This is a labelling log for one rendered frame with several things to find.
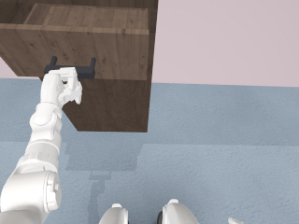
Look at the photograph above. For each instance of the left robot upper arm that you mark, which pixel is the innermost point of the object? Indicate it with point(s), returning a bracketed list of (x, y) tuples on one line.
[(29, 198)]

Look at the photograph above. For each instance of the left robot shin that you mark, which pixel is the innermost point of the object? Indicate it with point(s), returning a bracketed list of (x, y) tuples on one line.
[(116, 205)]

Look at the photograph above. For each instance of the handle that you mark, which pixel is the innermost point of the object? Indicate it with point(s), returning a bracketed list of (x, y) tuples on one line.
[(84, 72)]

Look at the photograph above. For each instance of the robot left thigh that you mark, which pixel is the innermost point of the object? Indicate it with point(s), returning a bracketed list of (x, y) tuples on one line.
[(115, 215)]

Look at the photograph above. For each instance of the robot left forearm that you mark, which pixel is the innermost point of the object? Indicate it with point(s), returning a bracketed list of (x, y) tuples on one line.
[(44, 145)]

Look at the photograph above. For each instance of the drawer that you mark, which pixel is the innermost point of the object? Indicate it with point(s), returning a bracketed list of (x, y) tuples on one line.
[(117, 37)]

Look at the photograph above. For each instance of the left robot hand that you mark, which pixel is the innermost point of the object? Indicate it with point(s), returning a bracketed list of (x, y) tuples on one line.
[(53, 90)]

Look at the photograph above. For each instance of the cabinet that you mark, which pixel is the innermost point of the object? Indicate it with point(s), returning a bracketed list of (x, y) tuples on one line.
[(107, 105)]

